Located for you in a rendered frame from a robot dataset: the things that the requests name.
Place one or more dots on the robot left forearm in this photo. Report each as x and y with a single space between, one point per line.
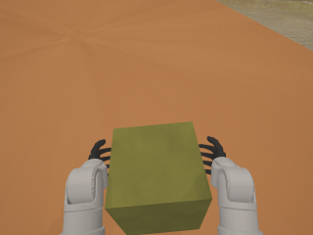
84 199

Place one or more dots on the left robot hand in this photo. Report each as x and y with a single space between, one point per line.
96 152

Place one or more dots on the carton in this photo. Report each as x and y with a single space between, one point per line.
157 180

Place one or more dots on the right robot hand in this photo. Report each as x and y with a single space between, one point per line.
217 151

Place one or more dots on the robot right forearm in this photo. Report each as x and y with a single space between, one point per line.
236 198

